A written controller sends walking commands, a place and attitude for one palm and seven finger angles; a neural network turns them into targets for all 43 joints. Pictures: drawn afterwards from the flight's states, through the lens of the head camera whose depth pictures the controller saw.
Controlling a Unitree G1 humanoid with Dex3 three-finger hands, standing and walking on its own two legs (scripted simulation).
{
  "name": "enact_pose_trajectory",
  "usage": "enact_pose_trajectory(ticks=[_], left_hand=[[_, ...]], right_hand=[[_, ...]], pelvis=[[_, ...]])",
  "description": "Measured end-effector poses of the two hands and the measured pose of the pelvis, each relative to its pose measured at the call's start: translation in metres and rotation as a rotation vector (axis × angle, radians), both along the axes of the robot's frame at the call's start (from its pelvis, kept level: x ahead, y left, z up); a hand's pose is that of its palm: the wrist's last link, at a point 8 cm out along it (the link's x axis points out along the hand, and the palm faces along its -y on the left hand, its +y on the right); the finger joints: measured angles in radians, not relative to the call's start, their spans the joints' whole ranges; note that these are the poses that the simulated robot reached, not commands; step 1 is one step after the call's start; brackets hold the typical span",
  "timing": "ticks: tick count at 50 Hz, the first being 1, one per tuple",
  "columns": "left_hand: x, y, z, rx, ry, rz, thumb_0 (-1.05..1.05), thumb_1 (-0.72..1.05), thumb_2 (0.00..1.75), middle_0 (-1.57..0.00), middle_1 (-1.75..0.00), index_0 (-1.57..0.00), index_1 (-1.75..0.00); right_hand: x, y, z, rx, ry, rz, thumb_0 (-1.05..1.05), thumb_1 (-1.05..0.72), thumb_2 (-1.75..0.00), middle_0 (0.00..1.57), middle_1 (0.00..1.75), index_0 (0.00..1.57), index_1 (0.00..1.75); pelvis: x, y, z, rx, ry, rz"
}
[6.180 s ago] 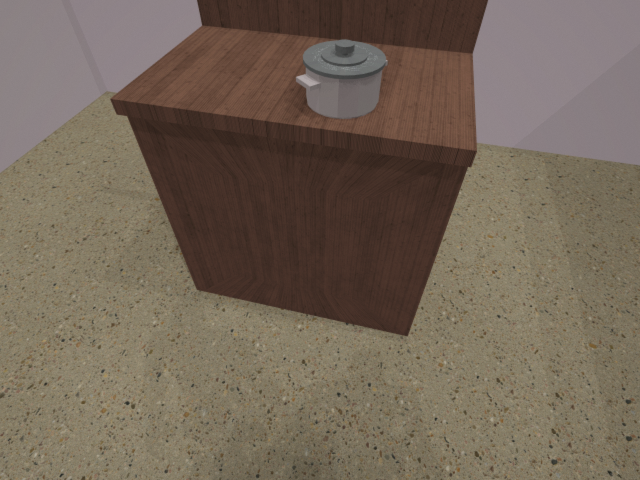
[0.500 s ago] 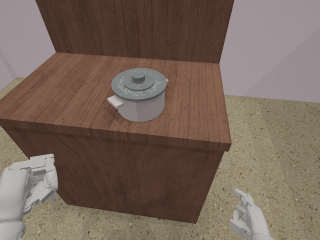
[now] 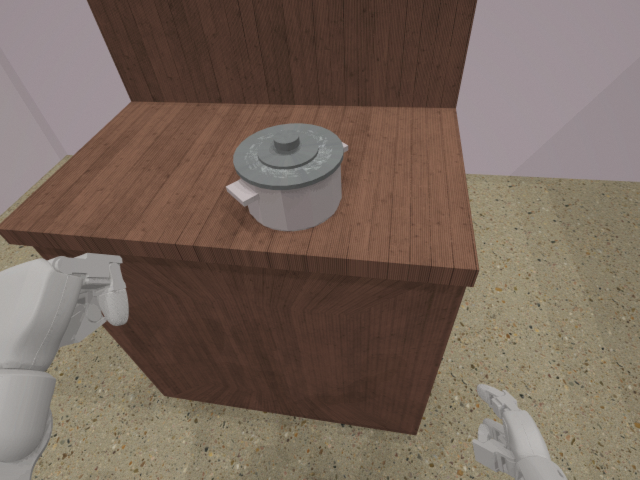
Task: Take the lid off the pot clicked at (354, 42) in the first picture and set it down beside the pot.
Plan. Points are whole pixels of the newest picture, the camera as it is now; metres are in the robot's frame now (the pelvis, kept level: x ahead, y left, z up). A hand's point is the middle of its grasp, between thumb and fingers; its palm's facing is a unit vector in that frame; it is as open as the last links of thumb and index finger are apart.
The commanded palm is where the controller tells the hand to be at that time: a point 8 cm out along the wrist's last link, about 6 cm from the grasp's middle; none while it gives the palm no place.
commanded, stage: reach forward and open the fingers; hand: left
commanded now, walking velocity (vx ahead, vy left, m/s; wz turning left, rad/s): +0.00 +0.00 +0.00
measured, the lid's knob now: (286, 140) +0.55 +0.15 +0.16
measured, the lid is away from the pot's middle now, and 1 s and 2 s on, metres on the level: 0.00 0.00 0.00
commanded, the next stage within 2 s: move the open hand above the knob in 0.90 s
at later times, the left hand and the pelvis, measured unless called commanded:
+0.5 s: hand (99, 286) +0.23 +0.26 +0.18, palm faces +0.00 -0.08 -1.00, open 6.1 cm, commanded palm +0.20 +0.25 +0.25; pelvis -0.02 -0.01 +0.00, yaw +2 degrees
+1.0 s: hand (111, 232) +0.28 +0.26 +0.21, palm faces -0.02 -0.04 -1.00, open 9.8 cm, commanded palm +0.25 +0.25 +0.29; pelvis -0.03 +0.01 +0.00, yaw +1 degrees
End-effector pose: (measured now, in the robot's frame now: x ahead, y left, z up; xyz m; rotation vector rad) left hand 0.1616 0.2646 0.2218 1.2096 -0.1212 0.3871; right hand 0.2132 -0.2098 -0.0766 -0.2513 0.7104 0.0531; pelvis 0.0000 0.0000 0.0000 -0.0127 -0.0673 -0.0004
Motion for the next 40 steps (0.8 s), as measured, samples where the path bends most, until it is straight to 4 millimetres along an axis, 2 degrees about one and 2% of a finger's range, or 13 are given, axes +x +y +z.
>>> enact_pose_trajectory(ticks=[4, 10, 15, 21, 33, 40], left_hand=[[0.006, 0.006, 0.001, 0.121, 0.092, 0.051, 0.00, 0.70, 1.02, -1.27, -1.28, -1.26, -1.28], [0.019, 0.001, 0.002, 0.155, 0.187, 0.019, 0.00, 0.53, 1.14, -1.23, -1.08, -1.22, -1.09], [0.030, 0.001, 0.007, 0.198, 0.262, -0.018, 0.00, 0.37, 1.24, -1.18, -0.91, -1.18, -0.92], [0.039, -0.004, 0.014, 0.225, 0.316, -0.070, 0.00, 0.17, 1.37, -1.12, -0.70, -1.12, -0.71], [0.063, -0.002, 0.023, 0.269, 0.386, -0.128, 0.00, -0.21, 1.61, -0.99, -0.28, -0.99, -0.29], [0.077, -0.004, 0.033, 0.286, 0.380, -0.152, 0.00, -0.33, 1.70, -0.94, -0.14, -0.94, -0.14]], right_hand=[[0.009, 0.004, -0.002, 0.026, 0.003, -0.001, 0.02, -0.90, -0.90, 0.20, 0.30, 0.20, 0.30], [0.020, 0.014, 0.006, 0.048, -0.045, 0.023, 0.02, -0.90, -0.90, 0.20, 0.30, 0.20, 0.30], [0.021, 0.020, 0.013, 0.056, -0.070, 0.047, 0.01, -0.90, -0.90, 0.20, 0.30, 0.20, 0.30], [0.013, 0.018, 0.013, 0.048, -0.065, 0.057, 0.01, -0.90, -0.90, 0.20, 0.30, 0.20, 0.30], [-0.019, 0.005, -0.001, 0.022, 0.008, 0.017, 0.01, -0.90, -0.90, 0.20, 0.30, 0.20, 0.30], [-0.029, 0.005, -0.004, 0.025, 0.026, -0.001, 0.02, -0.90, -0.90, 0.20, 0.30, 0.20, 0.30]], pelvis=[[-0.004, 0.000, -0.001, 0.001, 0.000, 0.011], [-0.007, -0.002, 0.000, 0.004, -0.023, 0.025], [-0.012, -0.005, 0.002, 0.003, -0.036, 0.027], [-0.019, -0.006, 0.003, 0.000, -0.041, 0.030], [-0.029, -0.003, 0.004, -0.004, -0.037, 0.030], [-0.031, 0.003, 0.004, -0.002, -0.032, 0.024]])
